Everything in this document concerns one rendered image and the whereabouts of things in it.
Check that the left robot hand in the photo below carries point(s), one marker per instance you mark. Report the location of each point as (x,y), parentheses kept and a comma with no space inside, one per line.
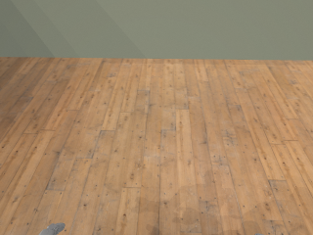
(53,229)

